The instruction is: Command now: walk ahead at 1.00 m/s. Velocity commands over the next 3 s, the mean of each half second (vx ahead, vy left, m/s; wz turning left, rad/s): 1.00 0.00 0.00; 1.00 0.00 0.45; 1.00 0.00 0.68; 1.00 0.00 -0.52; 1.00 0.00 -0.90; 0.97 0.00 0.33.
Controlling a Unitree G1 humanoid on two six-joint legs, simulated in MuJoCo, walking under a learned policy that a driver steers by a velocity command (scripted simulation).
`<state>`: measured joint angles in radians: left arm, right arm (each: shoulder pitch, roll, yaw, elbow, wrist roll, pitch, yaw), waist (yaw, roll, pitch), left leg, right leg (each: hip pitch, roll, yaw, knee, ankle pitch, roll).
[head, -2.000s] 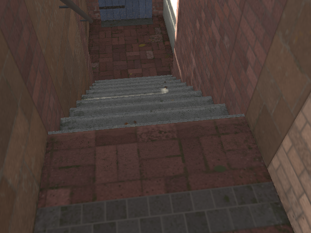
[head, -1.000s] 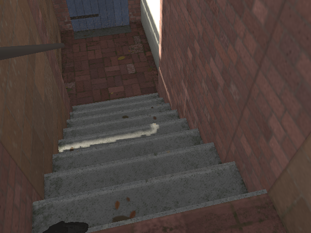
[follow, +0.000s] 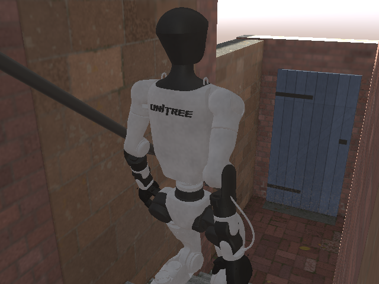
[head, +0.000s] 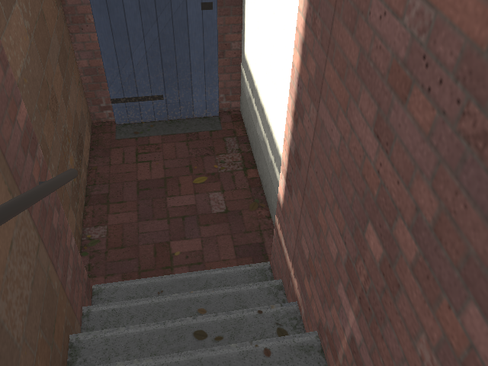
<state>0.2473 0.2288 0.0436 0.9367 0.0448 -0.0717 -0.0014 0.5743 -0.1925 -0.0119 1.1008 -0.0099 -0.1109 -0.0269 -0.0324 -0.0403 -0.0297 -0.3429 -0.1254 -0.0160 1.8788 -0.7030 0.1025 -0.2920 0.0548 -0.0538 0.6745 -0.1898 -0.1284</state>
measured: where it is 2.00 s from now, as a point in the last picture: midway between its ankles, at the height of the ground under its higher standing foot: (183, 270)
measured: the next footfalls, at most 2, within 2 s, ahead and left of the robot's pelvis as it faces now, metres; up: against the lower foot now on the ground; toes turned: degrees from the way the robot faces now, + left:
left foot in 0.26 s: +0.27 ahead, +0.10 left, -0.19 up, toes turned -1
right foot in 0.58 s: +0.60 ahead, -0.07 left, -0.38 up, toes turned +0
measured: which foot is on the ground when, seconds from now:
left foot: up 0.00-0.24, down 0.26-0.54, up 0.56-0.84, down 0.86-1.00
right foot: down 0.00-0.26, up 0.28-0.56, down 0.58-0.86, up 0.88-1.00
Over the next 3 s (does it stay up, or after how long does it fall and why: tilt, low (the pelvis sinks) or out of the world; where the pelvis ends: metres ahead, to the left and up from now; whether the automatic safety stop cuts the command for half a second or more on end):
stays up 2.67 0.36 -1.35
